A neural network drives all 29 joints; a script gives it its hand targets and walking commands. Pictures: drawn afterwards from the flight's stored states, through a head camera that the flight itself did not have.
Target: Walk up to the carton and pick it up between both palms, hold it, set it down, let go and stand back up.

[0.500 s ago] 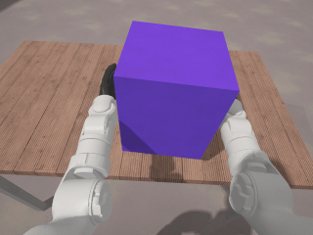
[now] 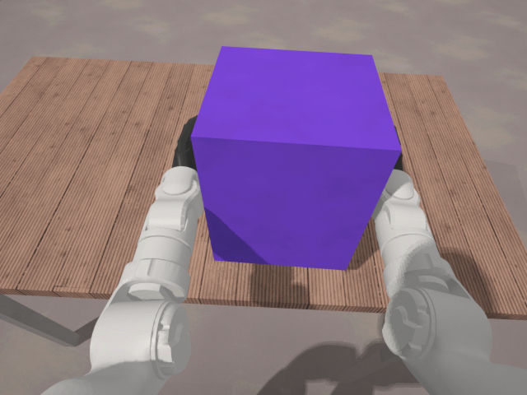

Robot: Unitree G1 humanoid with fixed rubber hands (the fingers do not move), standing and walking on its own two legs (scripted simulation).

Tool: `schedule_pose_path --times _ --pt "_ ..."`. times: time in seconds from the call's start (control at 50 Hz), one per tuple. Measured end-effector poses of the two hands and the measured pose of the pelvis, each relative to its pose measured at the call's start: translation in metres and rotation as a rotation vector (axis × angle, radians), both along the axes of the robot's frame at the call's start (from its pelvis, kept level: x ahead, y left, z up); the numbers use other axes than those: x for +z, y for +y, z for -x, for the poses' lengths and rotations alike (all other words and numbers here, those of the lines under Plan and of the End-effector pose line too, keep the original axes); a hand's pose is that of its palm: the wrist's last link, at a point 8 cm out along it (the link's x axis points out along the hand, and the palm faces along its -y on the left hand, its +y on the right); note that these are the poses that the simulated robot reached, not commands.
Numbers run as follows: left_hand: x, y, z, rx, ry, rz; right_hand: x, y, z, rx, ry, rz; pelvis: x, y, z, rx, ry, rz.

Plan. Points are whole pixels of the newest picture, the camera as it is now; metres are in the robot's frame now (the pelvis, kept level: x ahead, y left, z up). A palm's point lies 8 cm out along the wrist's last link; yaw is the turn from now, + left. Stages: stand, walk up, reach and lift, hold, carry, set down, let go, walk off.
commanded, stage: set down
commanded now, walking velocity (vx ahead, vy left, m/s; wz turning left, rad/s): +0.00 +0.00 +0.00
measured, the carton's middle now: (287, 165) +0.43 -0.01 +0.11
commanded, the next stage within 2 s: none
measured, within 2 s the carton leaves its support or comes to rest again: rests again in 0.94 s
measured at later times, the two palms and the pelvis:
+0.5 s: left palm (195, 167) +0.46 +0.14 +0.07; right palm (381, 168) +0.46 -0.16 +0.07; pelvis +0.02 +0.00 +0.00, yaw +0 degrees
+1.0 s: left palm (190, 176) +0.45 +0.15 +0.05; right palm (386, 167) +0.47 -0.17 +0.07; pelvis +0.02 +0.00 +0.00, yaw +0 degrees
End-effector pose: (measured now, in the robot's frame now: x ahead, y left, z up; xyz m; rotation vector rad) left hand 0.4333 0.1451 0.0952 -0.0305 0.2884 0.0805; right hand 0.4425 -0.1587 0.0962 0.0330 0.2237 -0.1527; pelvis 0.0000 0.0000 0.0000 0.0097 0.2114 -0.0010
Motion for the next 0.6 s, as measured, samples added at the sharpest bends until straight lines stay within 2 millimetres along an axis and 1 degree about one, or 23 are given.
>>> schedule_pose_path --times 0.1,0.44,0.6 --pt "-0.003 -0.001 -0.005 -0.002 0.001 -0.008 -0.004 -0.001 -0.005 0.004 0.000 0.001 0.000 0.000 -0.004 0.000 0.006 0.000" --pt "-0.021 -0.004 -0.021 -0.011 0.020 -0.037 -0.023 -0.005 -0.020 0.014 0.013 0.016 0.000 -0.002 -0.017 0.002 0.028 -0.003" --pt "-0.031 -0.004 -0.023 -0.011 0.022 -0.038 -0.031 -0.005 -0.022 0.014 0.011 0.022 0.000 -0.003 -0.021 0.002 0.035 -0.003"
